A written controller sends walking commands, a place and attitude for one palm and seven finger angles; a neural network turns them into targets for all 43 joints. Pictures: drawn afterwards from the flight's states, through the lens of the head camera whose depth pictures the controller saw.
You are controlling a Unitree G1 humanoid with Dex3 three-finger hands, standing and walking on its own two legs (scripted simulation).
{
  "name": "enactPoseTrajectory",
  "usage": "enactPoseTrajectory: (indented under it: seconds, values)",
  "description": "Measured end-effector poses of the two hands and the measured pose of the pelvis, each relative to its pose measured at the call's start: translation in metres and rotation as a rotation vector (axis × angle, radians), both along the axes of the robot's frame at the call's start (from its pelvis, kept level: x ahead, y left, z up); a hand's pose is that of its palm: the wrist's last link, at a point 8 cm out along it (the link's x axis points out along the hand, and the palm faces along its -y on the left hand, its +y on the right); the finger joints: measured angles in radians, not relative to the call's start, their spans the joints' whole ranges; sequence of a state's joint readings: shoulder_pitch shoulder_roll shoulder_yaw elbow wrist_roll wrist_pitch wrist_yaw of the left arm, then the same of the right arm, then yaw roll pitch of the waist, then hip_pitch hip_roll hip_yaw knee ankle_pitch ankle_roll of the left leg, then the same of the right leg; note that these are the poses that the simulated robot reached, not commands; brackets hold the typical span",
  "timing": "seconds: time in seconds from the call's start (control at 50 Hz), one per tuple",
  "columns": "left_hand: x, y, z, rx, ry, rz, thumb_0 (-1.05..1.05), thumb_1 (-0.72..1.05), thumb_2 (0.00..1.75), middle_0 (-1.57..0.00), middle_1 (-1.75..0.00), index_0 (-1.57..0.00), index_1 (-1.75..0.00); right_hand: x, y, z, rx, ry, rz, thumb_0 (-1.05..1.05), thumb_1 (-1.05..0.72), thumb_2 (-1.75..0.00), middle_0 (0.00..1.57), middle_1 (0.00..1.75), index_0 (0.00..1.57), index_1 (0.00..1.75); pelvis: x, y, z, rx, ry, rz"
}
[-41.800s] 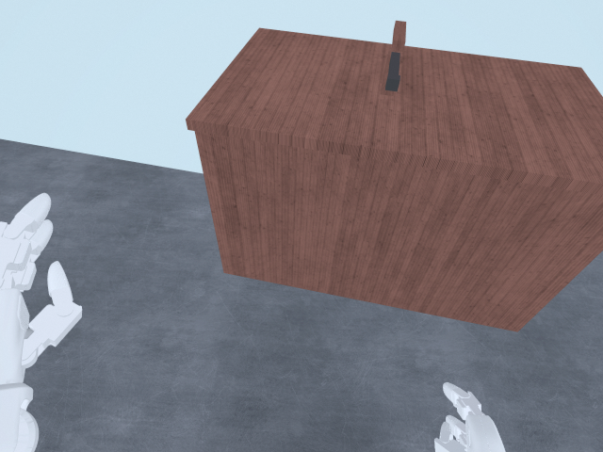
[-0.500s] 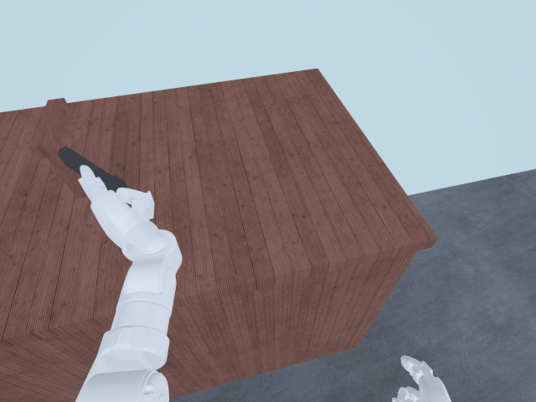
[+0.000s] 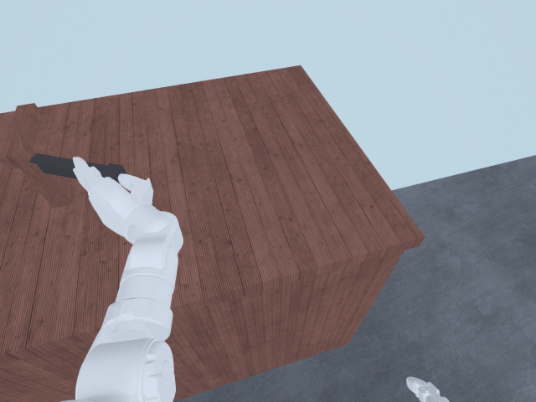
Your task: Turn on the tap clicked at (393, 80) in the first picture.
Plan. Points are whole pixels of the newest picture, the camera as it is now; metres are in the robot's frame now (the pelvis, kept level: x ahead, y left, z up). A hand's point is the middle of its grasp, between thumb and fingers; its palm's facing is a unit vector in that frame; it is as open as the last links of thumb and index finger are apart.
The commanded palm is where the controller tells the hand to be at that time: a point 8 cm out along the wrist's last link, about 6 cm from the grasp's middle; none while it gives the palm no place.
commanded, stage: push the lever round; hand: left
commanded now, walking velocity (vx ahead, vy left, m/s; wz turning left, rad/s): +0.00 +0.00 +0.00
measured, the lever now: (114, 176) +0.44 +0.27 +0.10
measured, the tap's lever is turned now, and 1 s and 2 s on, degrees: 60 65 61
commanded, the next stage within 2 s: lift the hand up off the lever in 0.12 s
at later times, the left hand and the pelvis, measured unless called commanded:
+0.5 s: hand (148, 178) +0.43 +0.21 +0.10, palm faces +0.80 -0.59 -0.10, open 8.3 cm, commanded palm +0.37 +0.24 +0.10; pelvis +0.00 +0.01 +0.00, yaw -1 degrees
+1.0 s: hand (141, 178) +0.42 +0.22 +0.11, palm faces +0.80 -0.59 -0.08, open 8.7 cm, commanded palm +0.36 +0.25 +0.12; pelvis +0.01 +0.01 +0.00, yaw -1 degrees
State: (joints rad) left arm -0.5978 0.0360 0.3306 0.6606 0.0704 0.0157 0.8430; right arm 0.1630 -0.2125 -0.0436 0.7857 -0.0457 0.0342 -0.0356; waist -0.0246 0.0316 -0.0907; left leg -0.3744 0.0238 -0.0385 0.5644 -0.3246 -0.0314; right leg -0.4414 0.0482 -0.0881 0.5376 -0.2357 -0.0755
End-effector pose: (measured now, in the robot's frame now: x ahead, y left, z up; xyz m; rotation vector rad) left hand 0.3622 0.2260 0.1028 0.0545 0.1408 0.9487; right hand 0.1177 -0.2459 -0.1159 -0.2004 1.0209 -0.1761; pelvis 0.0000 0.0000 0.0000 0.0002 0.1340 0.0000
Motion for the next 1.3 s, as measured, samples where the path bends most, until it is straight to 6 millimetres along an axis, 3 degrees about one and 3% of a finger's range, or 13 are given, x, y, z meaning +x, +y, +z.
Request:
enactPoseTrajectory:
  seconds: [0.36, 0.56, 1.04, 1.3]
  values:
    - [0.016, -0.001, 0.001, -0.004, 0.009, -0.003, -0.05, 0.79, 0.90, -0.15, -0.15, -0.13, -0.14, -0.020, 0.003, -0.004, 0.004, 0.036, -0.015, 0.00, -0.90, -0.90, 0.20, 0.30, 0.20, 0.30, -0.003, 0.005, -0.001, -0.002, 0.020, -0.007]
    - [0.015, 0.001, 0.003, -0.019, 0.002, -0.005, -0.03, 0.78, 0.88, -0.15, -0.15, -0.15, -0.15, -0.024, 0.009, -0.004, 0.021, 0.036, -0.020, 0.00, -0.90, -0.90, 0.20, 0.30, 0.20, 0.30, 0.000, 0.009, -0.001, -0.001, 0.015, -0.017]
    - [0.002, 0.007, 0.013, -0.045, 0.003, -0.009, 0.07, 0.75, 0.83, -0.15, -0.15, -0.16, -0.15, 0.023, 0.019, 0.010, 0.028, -0.071, 0.027, 0.01, -0.90, -0.90, 0.20, 0.30, 0.20, 0.30, 0.009, 0.011, 0.004, -0.002, -0.025, -0.017]
    - [-0.008, 0.007, 0.023, -0.044, 0.010, -0.001, 0.12, 0.78, 0.84, -0.15, -0.15, -0.15, -0.15, 0.037, 0.024, 0.014, 0.031, -0.115, 0.071, 0.01, -0.90, -0.90, 0.20, 0.30, 0.20, 0.30, 0.001, 0.007, 0.005, -0.001, -0.052, -0.001]
